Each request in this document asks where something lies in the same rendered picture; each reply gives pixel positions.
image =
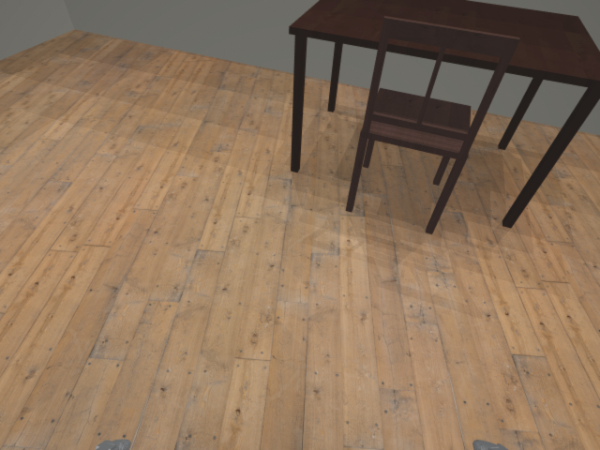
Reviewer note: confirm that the chair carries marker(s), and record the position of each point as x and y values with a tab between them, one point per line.
422	123

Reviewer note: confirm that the table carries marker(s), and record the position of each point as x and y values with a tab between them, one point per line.
553	47

